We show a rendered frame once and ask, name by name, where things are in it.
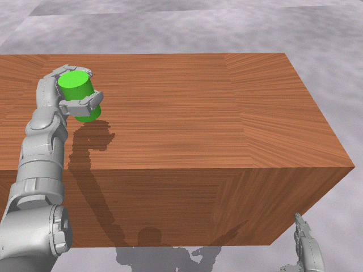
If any can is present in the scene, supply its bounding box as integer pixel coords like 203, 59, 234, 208
58, 70, 101, 122

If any left robot arm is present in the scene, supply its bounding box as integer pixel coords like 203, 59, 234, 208
0, 106, 73, 272

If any left robot hand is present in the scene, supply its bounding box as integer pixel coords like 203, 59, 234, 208
36, 64, 104, 119

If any right robot hand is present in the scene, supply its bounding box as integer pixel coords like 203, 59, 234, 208
278, 212, 326, 272

